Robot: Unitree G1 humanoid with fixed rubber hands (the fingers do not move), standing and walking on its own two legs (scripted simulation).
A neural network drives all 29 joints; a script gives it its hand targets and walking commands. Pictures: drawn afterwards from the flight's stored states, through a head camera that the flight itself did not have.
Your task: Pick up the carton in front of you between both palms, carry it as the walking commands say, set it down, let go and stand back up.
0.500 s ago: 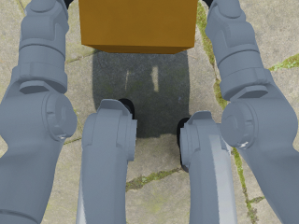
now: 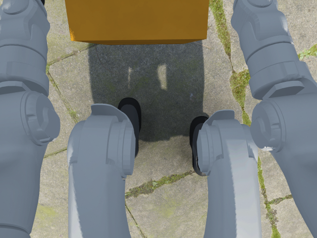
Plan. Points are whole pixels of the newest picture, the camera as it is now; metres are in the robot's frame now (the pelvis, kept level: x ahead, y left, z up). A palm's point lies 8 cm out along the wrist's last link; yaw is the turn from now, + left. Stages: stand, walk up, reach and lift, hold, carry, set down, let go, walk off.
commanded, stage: set down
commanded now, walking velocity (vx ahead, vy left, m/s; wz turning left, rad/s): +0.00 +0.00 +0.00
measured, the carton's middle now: out of the picture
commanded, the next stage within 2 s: let go in 1.12 s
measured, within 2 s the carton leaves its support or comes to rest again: neither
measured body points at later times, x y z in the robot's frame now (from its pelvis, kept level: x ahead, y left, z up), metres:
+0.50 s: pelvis +0.01 +0.00 +0.08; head +0.34 +0.07 +0.37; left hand +0.53 +0.31 -0.04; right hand +0.58 -0.06 -0.04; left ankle +0.13 +0.12 -0.34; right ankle +0.10 -0.12 -0.34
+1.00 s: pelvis +0.03 +0.01 +0.21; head +0.34 +0.07 +0.52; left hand +0.53 +0.33 +0.10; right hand +0.58 -0.07 +0.10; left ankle +0.13 +0.12 -0.34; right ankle +0.10 -0.12 -0.34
